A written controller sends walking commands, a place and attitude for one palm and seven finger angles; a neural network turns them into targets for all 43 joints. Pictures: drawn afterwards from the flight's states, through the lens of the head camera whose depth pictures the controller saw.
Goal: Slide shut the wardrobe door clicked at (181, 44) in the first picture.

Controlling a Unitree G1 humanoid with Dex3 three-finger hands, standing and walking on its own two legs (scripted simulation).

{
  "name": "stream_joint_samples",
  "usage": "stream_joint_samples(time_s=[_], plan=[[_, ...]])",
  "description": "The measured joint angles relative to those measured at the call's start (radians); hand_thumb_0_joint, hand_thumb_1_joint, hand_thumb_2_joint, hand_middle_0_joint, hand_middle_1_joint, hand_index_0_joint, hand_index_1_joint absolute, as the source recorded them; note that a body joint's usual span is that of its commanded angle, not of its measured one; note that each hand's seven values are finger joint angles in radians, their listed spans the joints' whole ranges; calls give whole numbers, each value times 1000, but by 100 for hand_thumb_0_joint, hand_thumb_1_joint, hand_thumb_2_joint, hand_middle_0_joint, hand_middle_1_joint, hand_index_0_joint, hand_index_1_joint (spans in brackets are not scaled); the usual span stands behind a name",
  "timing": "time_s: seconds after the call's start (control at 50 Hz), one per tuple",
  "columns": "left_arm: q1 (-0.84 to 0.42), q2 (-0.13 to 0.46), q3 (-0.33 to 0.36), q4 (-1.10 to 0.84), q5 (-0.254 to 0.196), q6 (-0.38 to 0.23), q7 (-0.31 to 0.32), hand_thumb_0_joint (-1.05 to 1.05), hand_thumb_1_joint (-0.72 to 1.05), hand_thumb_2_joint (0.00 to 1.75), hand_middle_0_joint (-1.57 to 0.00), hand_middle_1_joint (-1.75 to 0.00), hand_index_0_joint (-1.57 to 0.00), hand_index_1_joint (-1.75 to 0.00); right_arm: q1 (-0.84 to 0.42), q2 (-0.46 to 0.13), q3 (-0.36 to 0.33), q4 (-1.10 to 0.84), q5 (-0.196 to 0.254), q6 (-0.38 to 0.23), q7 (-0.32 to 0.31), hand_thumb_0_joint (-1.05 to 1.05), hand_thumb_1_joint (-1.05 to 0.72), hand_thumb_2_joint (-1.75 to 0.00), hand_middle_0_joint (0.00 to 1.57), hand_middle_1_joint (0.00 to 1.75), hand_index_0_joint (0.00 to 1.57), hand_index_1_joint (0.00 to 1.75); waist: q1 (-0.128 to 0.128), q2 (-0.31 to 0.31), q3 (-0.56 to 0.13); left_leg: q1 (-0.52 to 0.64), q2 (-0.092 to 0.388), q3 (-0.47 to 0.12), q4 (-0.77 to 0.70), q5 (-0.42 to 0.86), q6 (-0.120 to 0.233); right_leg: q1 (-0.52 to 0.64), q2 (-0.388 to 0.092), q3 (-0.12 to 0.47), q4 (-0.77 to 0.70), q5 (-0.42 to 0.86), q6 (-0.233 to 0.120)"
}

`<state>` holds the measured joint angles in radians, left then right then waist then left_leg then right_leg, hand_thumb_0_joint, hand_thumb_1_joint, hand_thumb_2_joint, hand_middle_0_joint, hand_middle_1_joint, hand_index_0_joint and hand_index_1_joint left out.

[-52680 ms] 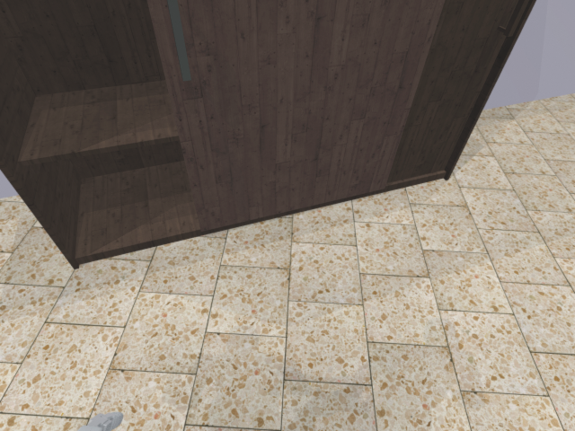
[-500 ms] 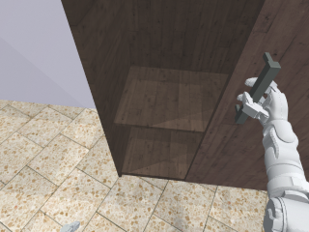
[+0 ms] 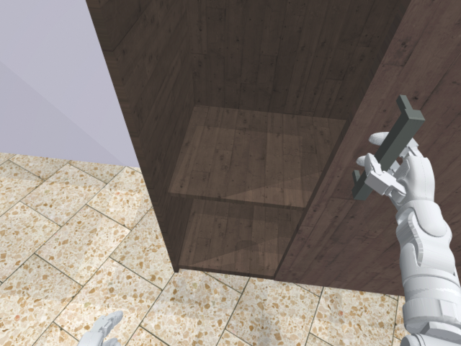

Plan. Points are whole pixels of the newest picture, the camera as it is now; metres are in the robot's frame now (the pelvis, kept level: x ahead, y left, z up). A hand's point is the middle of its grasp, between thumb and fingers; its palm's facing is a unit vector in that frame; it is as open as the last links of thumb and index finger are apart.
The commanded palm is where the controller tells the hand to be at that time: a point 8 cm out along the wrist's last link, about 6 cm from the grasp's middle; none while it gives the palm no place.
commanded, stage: tug the door sideways, standing still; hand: right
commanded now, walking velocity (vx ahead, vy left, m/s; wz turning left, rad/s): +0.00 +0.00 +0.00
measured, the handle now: (378, 152) +0.46 -0.20 +0.11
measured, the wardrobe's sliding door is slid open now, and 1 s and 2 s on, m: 0.41 0.41 0.40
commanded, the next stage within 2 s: step sideways, sliding the door along in 0.98 s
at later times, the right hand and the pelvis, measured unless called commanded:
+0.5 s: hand (369, 172) +0.40 -0.18 +0.12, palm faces +0.10 +0.99 -0.03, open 5.9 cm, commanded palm +0.38 -0.18 +0.12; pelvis -0.01 +0.00 -0.01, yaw -6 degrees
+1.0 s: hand (368, 173) +0.40 -0.17 +0.12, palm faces +0.10 +0.99 -0.06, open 6.1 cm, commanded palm +0.38 -0.17 +0.12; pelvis -0.02 +0.00 -0.01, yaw -7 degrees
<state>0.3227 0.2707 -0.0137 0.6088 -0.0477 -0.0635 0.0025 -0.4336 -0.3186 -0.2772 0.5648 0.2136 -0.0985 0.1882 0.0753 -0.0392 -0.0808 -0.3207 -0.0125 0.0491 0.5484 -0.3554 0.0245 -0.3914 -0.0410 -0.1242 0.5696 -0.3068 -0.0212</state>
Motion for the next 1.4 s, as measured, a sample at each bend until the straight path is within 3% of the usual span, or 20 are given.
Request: stream_joint_samples(time_s=[0.12, 0.26, 0.66, 1.1, 1.14, 1.18, 1.24, 1.32, 1.36, 1.4], plan=[[-8, -3, 6, -4, -1, -11, 2, 1, 90, 90, -20, -30, -20, -30, 43, 20, 19, -82, 3, 30, -15, 1, -75, -77, 31, 140, 29, 140, -11, -4, 0, 15, 1, 2, -11, 5, -4, 15, 5, 12, -12, -3, 2], [-28, -4, 11, 47, 8, -11, 10, 1, 90, 90, -20, -30, -20, -30, -49, 55, 79, -37, -17, 29, -35, 1, -72, -81, 35, 139, 33, 140, -41, -4, 13, 7, 11, 26, 6, -15, -5, -20, 24, 61, 15, -7, 1], [9, -14, 11, 101, 14, -52, -31, 1, 90, 90, -20, -30, -20, -30, -222, 82, 180, 166, -24, -28, -171, 1, -77, -82, 27, 140, 22, 140, -44, -18, 13, -61, 21, 34, 83, -38, -7, -107, 48, 109, 88, 2, -3], [-7, -4, 9, 105, 11, -94, -42, 1, 90, 90, -20, -30, -20, -30, -257, 83, 220, 199, -19, -52, -164, 0, -76, -81, 30, 140, 22, 140, -55, -15, 15, -75, 25, 41, 100, -45, -11, -128, 54, 117, 112, -5, -8], [-34, -7, -2, 96, 2, -71, -14, 1, 90, 90, -20, -30, -20, -30, -247, 63, 200, 166, -75, -41, -162, 0, -73, -80, 31, 140, 24, 140, -66, -12, 48, -54, 15, 17, 90, -38, -14, -96, 42, 96, 102, -7, -9], [-56, -16, -1, 83, -4, -48, 18, 1, 90, 90, -20, -30, -20, -30, -246, 39, 206, 150, -103, -41, -187, 0, -70, -80, 34, 140, 26, 140, -77, -8, 76, -36, 3, -8, 75, -25, -15, -68, 28, 72, 86, -6, -10], [-80, -28, 6, 57, -6, -21, 49, 1, 90, 90, -20, -30, -20, -30, -251, 34, 202, 126, -99, -29, -222, 0, -69, -81, 37, 140, 29, 140, -94, -6, 119, -47, -4, -26, 133, -14, -19, -40, 14, 47, 92, -12, -9], [-123, -42, 5, 50, 4, 17, 67, 1, 90, 90, -20, -30, -20, -30, -248, 21, 169, 109, -94, -6, -258, 0, -69, -83, 41, 140, 28, 140, -107, -17, 190, -89, -13, -34, 307, -144, -16, 25, -9, 20, 95, -25, -2], [-133, -46, -2, 47, 4, 38, 72, 1, 90, 90, -20, -30, -20, -30, -248, 16, 154, 111, -92, 7, -271, 0, -69, -83, 42, 140, 27, 140, -111, -32, 216, -81, -14, -21, 286, -151, -9, 50, -27, 21, 103, -32, 10], [-131, -48, -10, 41, 1, 53, 73, 1, 90, 90, -20, -30, -20, -30, -256, 10, 143, 120, -94, 17, -281, 0, -69, -84, 43, 140, 26, 140, -118, -42, 233, -38, -10, 0, 172, -82, 0, 61, -47, 30, 138, -53, 28]])
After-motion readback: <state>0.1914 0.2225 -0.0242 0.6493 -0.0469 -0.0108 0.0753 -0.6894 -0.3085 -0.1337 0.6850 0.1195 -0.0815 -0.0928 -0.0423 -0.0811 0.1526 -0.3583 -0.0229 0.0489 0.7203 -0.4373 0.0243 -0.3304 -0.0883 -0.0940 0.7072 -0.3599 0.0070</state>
